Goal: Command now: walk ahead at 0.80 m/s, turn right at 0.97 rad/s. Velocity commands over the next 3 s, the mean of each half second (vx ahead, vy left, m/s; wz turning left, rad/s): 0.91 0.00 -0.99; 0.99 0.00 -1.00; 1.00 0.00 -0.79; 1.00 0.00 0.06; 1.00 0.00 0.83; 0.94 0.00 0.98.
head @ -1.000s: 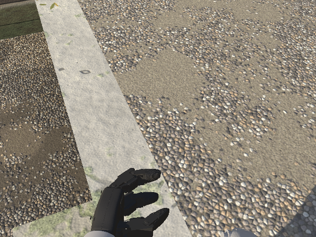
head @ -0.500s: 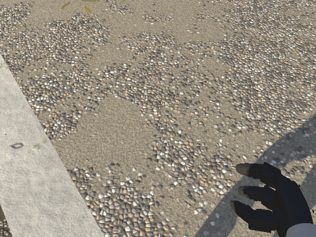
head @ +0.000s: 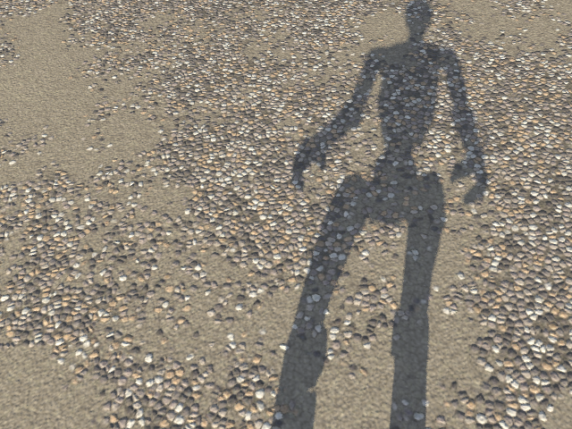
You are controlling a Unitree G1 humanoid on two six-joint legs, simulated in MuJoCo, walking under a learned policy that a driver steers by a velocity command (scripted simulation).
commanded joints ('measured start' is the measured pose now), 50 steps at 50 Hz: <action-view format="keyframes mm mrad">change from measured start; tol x32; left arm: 1 299 178 50 -22 4 -55 3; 34 -234 39 -18 -183 1 -1 -15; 40 377 275 101 24 -26 23 7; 50 101 92 20 -28 1 -71 47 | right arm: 1 -283 -78 14 -232 28 -113 25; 13 -346 -51 6 -238 32 -76 41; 17 284 -185 -58 -143 8 -58 -5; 50 -204 -30 35 -204 -36 -65 -4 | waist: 1 136 -223 -20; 16 -179 -182 -162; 18 -87 467 -495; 33 -21 -64 173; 39 310 70 -146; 41 44 -480 -248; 44 45 24 -71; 50 -15 13 117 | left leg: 1 -864 -103 -168 384 27 43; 16 382 -126 -132 -469 333 36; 18 887 292 -1032 -751 -402 223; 23 236 155 -448 -800 104 166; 33 199 82 108 -936 462 105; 38 344 129 170 -445 1589 98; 39 160 95 150 -105 1513 83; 40 -182 -86 107 347 279 34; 41 -524 -229 -108 635 -116 33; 50 -294 -76 -168 -106 296 -22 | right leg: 1 674 -303 872 -556 -154 -315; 13 139 -106 457 -523 270 -98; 16 71 -10 401 -41 647 -6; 18 -408 108 336 658 -124 40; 20 -533 -10 241 775 72 45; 33 -399 -124 73 239 458 29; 38 109 84 -109 100 234 -70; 40 664 17 164 -68 326 -165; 41 868 -158 812 -318 24 -383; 50 30 1 493 -555 270 -221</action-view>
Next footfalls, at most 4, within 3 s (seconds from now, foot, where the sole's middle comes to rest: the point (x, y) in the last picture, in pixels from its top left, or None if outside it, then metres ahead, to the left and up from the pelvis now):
0.32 left None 0.48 0.07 -0.75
0.80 right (478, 355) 0.67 -0.38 -0.75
1.22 left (535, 227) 1.06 -0.63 -0.75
1.70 right None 0.86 -1.12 -0.75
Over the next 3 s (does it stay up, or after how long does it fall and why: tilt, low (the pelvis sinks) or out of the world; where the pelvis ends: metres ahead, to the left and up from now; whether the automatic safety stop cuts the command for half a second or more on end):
stays up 1.34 -1.97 -0.01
